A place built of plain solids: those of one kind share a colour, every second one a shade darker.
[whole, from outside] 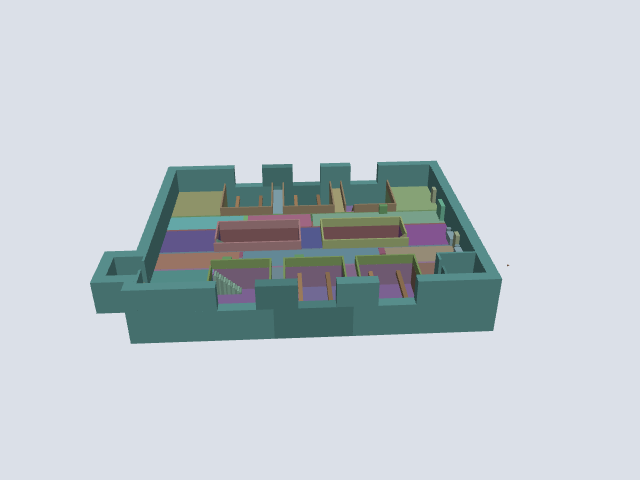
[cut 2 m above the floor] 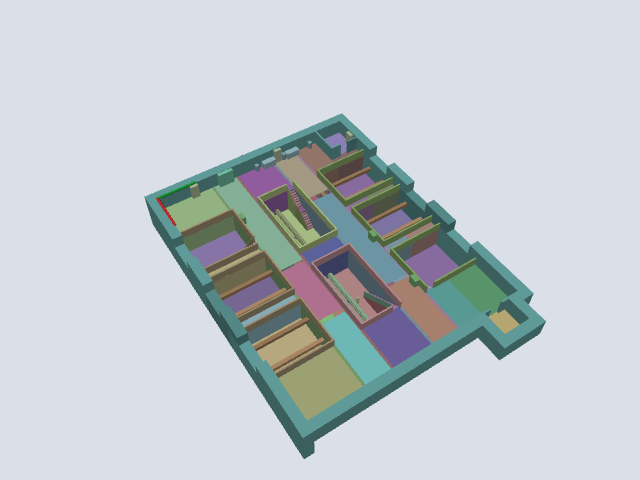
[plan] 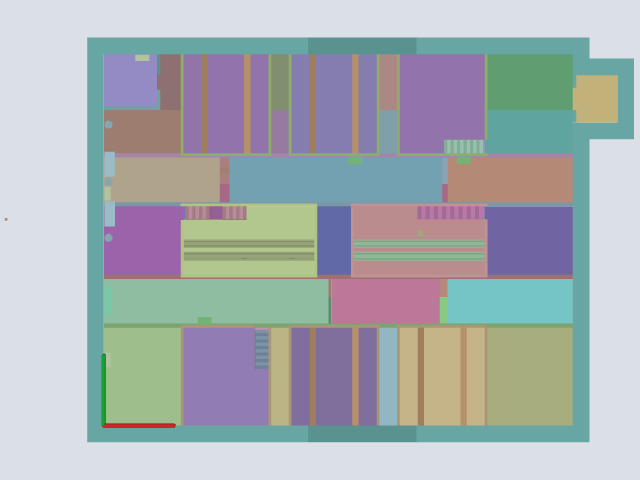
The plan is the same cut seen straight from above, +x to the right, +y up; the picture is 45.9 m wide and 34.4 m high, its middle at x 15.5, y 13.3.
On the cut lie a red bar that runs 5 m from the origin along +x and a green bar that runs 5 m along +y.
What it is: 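A filter house of a town's waterworks, its filters drained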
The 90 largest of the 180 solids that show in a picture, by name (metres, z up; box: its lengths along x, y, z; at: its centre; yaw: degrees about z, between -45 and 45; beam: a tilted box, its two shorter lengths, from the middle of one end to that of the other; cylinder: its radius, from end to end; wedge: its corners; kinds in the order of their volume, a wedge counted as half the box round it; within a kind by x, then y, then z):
{
 "wall_brick_1": {"box": [1.2, 29.0, 3.6], "at": [-0.59, 13.31, 1.4]},
 "wall_brick_2": {"box": [3.8, 0.25, 3.6], "at": [1.91, 22.74, 1.4]},
 "wall_brick_3": {"box": [8.1, 1.2, 6.28], "at": [2.86, -0.59, 0.06]},
 "wall_brick_4": {"box": [8.1, 1.2, 6.28], "at": [2.86, 27.21, 0.06]},
 "wall_brick_5": {"box": [8.5, 1.2, 3.6], "at": [8.76, -0.59, -1.28]},
 "wall_brick_6": {"box": [8.5, 1.2, 3.6], "at": [8.76, 27.21, -1.28]},
 "wall_brick_7": {"box": [4.05, 1.2, 6.28], "at": [12.64, -0.59, 0.06]},
 "wall_brick_8": {"box": [4.05, 1.2, 6.28], "at": [12.64, 27.21, 0.06]},
 "wall_brick_9": {"box": [8.5, 1.2, 3.6], "at": [16.51, -0.59, -1.28]},
 "wall_brick_10": {"box": [8.5, 1.2, 3.6], "at": [16.51, 27.21, -1.28]},
 "wall_brick_11": {"box": [4.05, 1.2, 6.28], "at": [20.39, -0.59, 0.06]},
 "wall_brick_12": {"box": [4.05, 1.2, 6.28], "at": [20.39, 27.21, 0.06]},
 "wall_brick_13": {"box": [8.5, 1.2, 3.6], "at": [24.26, -0.59, -1.28]},
 "wall_brick_14": {"box": [8.5, 1.2, 3.6], "at": [24.26, 27.21, -1.28]},
 "wall_brick_15": {"box": [8.7, 1.2, 6.28], "at": [30.46, -0.59, 0.06]},
 "wall_brick_16": {"box": [8.7, 1.2, 6.28], "at": [30.46, 27.21, 0.06]},
 "wall_brick_17": {"box": [1.2, 22.9, 3.6], "at": [34.21, 10.26, 1.4]},
 "wall_brick_18": {"box": [1.2, 2.7, 3.6], "at": [34.21, 26.46, 1.4]},
 "wall_brick_19": {"box": [4.4, 1.2, 3.6], "at": [35.81, 21.11, 1.4]},
 "wall_brick_20": {"box": [4.4, 1.2, 3.6], "at": [35.81, 25.71, 1.4]},
 "wall_brick_21": {"box": [1.2, 5.8, 3.6], "at": [37.41, 23.41, 1.4]},
 "floor_hall2a_concrete_1": {"box": [16.09, 3.2, 3.75], "at": [8.06, 8.91, -1.88]},
 "floor_hall6b_concrete_1": {"box": [15.25, 3.2, 3.75], "at": [16.64, 17.61, -1.88]},
 "floor_hall0d_concrete_1": {"box": [6.3, 7.0, 3.08], "at": [30.46, 3.51, -1.54]},
 "floor_hall0a_concrete_1": {"box": [5.7, 7.0, 3.08], "at": [2.86, 3.51, -1.54]},
 "floor_hall4c_concrete_1": {"box": [6.3, 4.9, 3.75], "at": [30.46, 13.26, -1.88]},
 "floor_hall2c_concrete_1": {"box": [8.97, 3.2, 3.75], "at": [29.12, 8.91, -1.88]},
 "floor_hall6c_concrete_1": {"box": [8.95, 3.2, 3.75], "at": [29.14, 17.61, -1.88]},
 "floor_hall4a_concrete_1": {"box": [5.7, 4.9, 3.75], "at": [2.86, 13.26, -1.88]},
 "floor_hall6a_concrete_1": {"box": [8.3, 3.2, 3.75], "at": [4.16, 17.61, -1.88]},
 "floor_hall2b_concrete_1": {"box": [7.77, 3.2, 3.75], "at": [20.2, 8.91, -1.88]},
 "floor_hall9d_concrete_1": {"box": [6.3, 4.0, 3.08], "at": [30.46, 24.61, -1.54]},
 "floor_hall8d_concrete_1": {"box": [6.3, 3.1, 3.08], "at": [30.46, 21.06, -1.54]},
 "floor_hall8a_concrete_1": {"box": [5.7, 3.1, 3.08], "at": [2.86, 21.06, -1.54]},
 "floor_hall4b_concrete_1": {"box": [2.8, 4.9, 3.75], "at": [16.51, 13.26, -1.88]},
 "floor_hall3a_concrete_1": {"box": [33.6, 0.3, 3.75], "at": [16.81, 10.66, -1.88]},
 "floor_hall5a_concrete_1": {"box": [33.6, 0.3, 3.75], "at": [16.81, 15.86, -1.88]},
 "floor_hall0b_concrete_1": {"box": [1.65, 7.0, 3.08], "at": [12.64, 3.51, -1.54]},
 "floor_hall0c_concrete_1": {"box": [1.65, 7.0, 3.08], "at": [20.39, 3.51, -1.54]},
 "floor_basins_gravel_1": {"box": [6.1, 7.1, 0.4], "at": [8.76, 23.06, -2.88]},
 "floor_basins_gravel_2": {"box": [6.1, 7.1, 0.4], "at": [24.26, 23.06, -2.88]},
 "floor_basinn_concrete_1": {"box": [6.1, 7.0, 0.4], "at": [8.76, 3.51, -2.88]},
 "floor_basinn_concrete_2": {"box": [6.1, 7.0, 0.4], "at": [16.51, 3.51, -2.88]},
 "floor_hall1a_concrete_1": {"box": [33.6, 0.3, 3.08], "at": [16.81, 7.16, -1.54]},
 "floor_hall7a_concrete_1": {"box": [33.6, 0.3, 3.08], "at": [16.81, 19.36, -1.54]},
 "floor_hall9a_concrete_1": {"box": [1.9, 4.0, 3.08], "at": [4.76, 24.61, -1.54]},
 "floor_hall9b_concrete_1": {"box": [1.65, 4.0, 3.08], "at": [12.64, 24.61, -1.54]},
 "floor_hall9c_concrete_1": {"box": [1.65, 4.0, 3.08], "at": [20.39, 24.61, -1.54]},
 "floor_aislee_concrete_1": {"box": [9.4, 4.9, 0.4], "at": [10.41, 13.26, -3.55]},
 "floor_aislew_concrete_1": {"box": [9.4, 4.9, 0.4], "at": [22.61, 13.26, -3.55]},
 "floor_basins_concrete_1": {"box": [6.1, 7.1, 0.4], "at": [16.51, 23.06, -2.88]},
 "floor_basinn_gravel_1": {"box": [6.1, 7.0, 0.4], "at": [24.26, 3.51, -2.88]},
 "floor_hall8b_concrete_1": {"box": [1.65, 3.1, 3.08], "at": [12.64, 21.06, -1.54]},
 "floor_hall8c_concrete_1": {"box": [1.65, 3.1, 3.08], "at": [20.39, 21.06, -1.54]},
 "launder_concrete_1": {"box": [0.45, 7.14, 0.5], "at": [7.24, 23.06, -1.1]},
 "launder_concrete_2": {"box": [0.45, 7.14, 0.5], "at": [10.29, 23.06, -1.1]},
 "launder_concrete_3": {"box": [0.45, 7.04, 0.5], "at": [14.99, 3.51, -1.1]},
 "launder_concrete_4": {"box": [0.45, 7.14, 0.5], "at": [14.99, 23.06, -1.05]},
 "launder_concrete_5": {"box": [0.45, 7.04, 0.5], "at": [18.04, 3.51, -1.1]},
 "launder_concrete_6": {"box": [0.45, 7.14, 0.5], "at": [18.04, 23.06, -1.05]},
 "launder_concrete_7": {"box": [0.45, 7.04, 0.5], "at": [22.74, 3.51, -1.05]},
 "launder_concrete_8": {"box": [0.45, 7.04, 0.5], "at": [25.79, 3.51, -1.05]},
 "rail_basins_1": {"box": [0.2, 7.1, 1.1], "at": [5.61, 23.06, 0.55]},
 "rail_basins_2": {"box": [6.5, 0.2, 1.1], "at": [8.76, 19.41, 0.55]},
 "rail_basins_3": {"box": [0.2, 7.1, 1.1], "at": [11.91, 23.06, 0.55]},
 "rail_basins_4": {"box": [0.2, 7.1, 1.1], "at": [13.36, 23.06, 0.55]},
 "rail_basins_5": {"box": [6.5, 0.2, 1.1], "at": [16.51, 19.41, 0.55]},
 "rail_basins_6": {"box": [0.2, 7.1, 1.1], "at": [19.66, 23.06, 0.55]},
 "rail_basins_7": {"box": [0.2, 7.1, 1.1], "at": [21.11, 23.06, 0.55]},
 "rail_basins_8": {"box": [6.5, 0.2, 1.1], "at": [24.26, 19.41, 0.55]},
 "rail_basinn_1": {"box": [0.2, 7.0, 1.1], "at": [5.61, 3.51, 0.55]},
 "rail_basinn_2": {"box": [0.2, 7.0, 1.1], "at": [11.91, 3.51, 0.55]},
 "rail_basinn_3": {"box": [0.2, 7.0, 1.1], "at": [13.36, 3.51, 0.55]},
 "rail_basinn_4": {"box": [6.5, 0.2, 1.1], "at": [16.51, 7.11, 0.55]},
 "rail_basinn_5": {"box": [0.2, 7.0, 1.1], "at": [19.66, 3.51, 0.55]},
 "rail_basinn_6": {"box": [0.2, 7.0, 1.1], "at": [21.11, 3.51, 0.55]},
 "rail_basinn_7": {"box": [6.5, 0.2, 1.1], "at": [24.26, 7.11, 0.55]},
 "rail_basinn_8": {"box": [0.2, 7.0, 1.1], "at": [27.41, 3.51, 0.55]},
 "floor_drains_concrete_1": {"box": [0.7, 3.2, 2.95], "at": [8.66, 17.61, -2.27]},
 "floor_room_floorboards_1": {"box": [3.8, 4.0, 0.4], "at": [1.91, 24.61, -0.2]},
 "floor_lobby_concrete_1": {"box": [3.2, 3.4, 0.4], "at": [35.21, 23.41, -0.2]},
 "rail_aislee_1": {"box": [9.8, 0.2, 1.1], "at": [10.41, 10.71, 0.55]},
 "rail_aislee_2": {"box": [9.8, 0.2, 1.1], "at": [10.41, 15.81, 0.55]},
 "rail_aislew_1": {"box": [9.8, 0.2, 1.1], "at": [22.61, 10.71, 0.55]},
 "rail_aislew_2": {"box": [9.8, 0.2, 1.1], "at": [22.61, 15.81, 0.55]},
 "shelf_1": {"box": [0.5, 2.0, 1.98], "at": [0.3, 8.99, 0.99]},
 "floor_drainn_concrete_1": {"box": [0.21, 3.2, 2.53], "at": [16.21, 8.91, -1.81]},
 "pipe_maine_metal_1": {"box": [9.36, 0.26, 0.64], "at": [10.41, 12.13, -2.68]},
 "pipe_mainw_metal_1": {"box": [9.36, 0.26, 0.64], "at": [22.61, 12.13, -2.68]},
 "floor_aisleeb_l1a_1": {"box": [0.97, 0.93, 1.73], "at": [8.03, 15.25, -2.54]}
}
